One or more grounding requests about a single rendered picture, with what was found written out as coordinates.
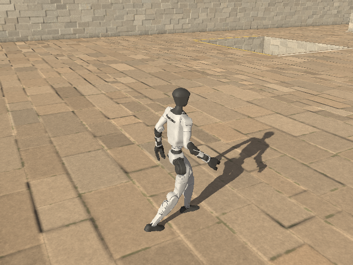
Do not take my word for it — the left robot upper arm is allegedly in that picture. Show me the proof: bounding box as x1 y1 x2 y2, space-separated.
155 107 174 133

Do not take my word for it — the robot right forearm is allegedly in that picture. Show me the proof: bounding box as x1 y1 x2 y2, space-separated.
187 142 210 163

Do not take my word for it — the robot right hand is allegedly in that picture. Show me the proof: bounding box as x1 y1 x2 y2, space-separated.
208 157 220 170

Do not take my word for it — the right robot upper arm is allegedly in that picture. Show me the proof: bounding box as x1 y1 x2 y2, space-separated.
181 115 192 150

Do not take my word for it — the robot left forearm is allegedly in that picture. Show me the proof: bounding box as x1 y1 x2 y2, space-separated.
154 128 162 147

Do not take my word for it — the robot left hand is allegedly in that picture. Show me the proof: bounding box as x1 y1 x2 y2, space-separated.
154 145 165 161

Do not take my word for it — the robot right shin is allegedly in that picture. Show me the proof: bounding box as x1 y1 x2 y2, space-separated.
150 196 178 227

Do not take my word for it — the humanoid robot head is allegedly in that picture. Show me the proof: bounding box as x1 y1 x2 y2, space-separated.
170 88 190 115

